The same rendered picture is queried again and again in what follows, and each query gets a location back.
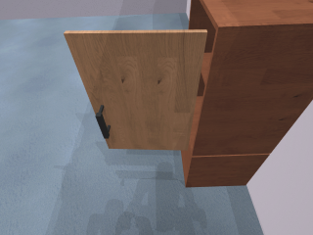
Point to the cupboard door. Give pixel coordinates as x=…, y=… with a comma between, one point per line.
x=147, y=80

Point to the handle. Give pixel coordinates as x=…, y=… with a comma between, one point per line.
x=100, y=119

